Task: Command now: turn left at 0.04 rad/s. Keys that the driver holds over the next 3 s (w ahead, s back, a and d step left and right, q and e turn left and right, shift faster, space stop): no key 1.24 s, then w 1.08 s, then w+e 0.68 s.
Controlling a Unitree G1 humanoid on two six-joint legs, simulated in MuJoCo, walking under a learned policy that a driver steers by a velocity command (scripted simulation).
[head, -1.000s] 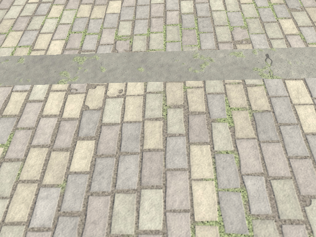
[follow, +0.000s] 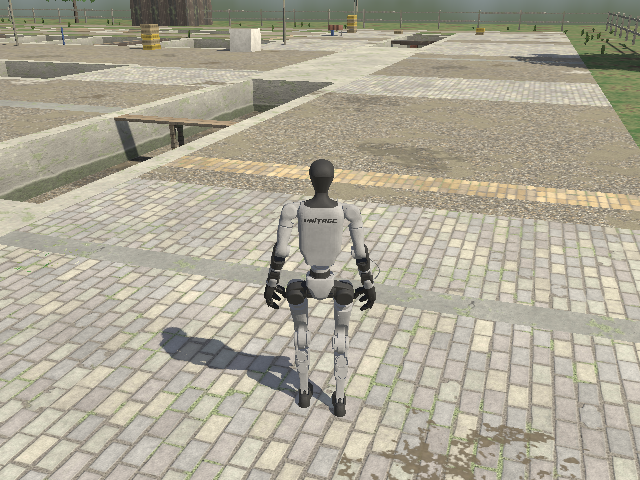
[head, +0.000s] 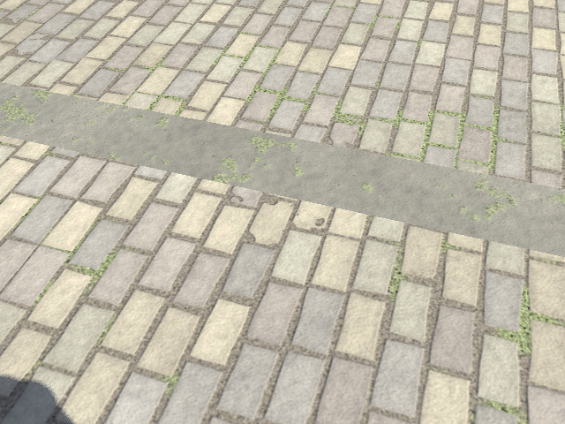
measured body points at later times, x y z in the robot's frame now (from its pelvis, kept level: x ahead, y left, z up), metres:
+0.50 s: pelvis +0.02 -0.02 +0.00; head +0.02 -0.02 +0.45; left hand +0.02 +0.21 -0.16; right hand +0.03 -0.25 -0.16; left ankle +0.05 +0.08 -0.74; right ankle -0.02 -0.10 -0.74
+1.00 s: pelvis +0.03 -0.03 +0.00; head +0.03 -0.03 +0.45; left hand +0.00 +0.19 -0.16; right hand +0.01 -0.25 -0.17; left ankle +0.05 +0.08 -0.74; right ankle -0.03 -0.10 -0.74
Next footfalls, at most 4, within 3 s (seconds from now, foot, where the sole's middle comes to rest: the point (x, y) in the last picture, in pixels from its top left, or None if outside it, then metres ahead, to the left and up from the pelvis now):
1.66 left None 0.28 0.11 -0.78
2.18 right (325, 393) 0.62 -0.06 -0.78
2.70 left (256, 290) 0.92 0.11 -0.78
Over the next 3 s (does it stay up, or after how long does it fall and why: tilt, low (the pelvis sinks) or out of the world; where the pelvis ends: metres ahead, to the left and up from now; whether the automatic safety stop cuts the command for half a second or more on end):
stays up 0.89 0.03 0.00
